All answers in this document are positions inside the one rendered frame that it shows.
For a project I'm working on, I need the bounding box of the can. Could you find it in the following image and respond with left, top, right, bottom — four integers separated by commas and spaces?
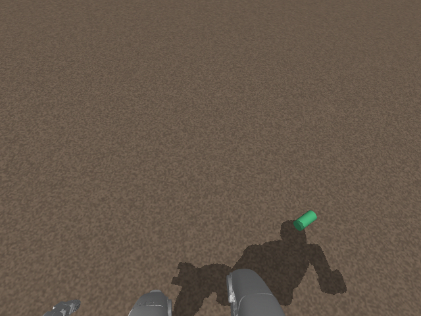
293, 210, 317, 231

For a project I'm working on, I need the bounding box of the left robot hand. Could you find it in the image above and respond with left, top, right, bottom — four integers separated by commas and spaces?
43, 300, 81, 316

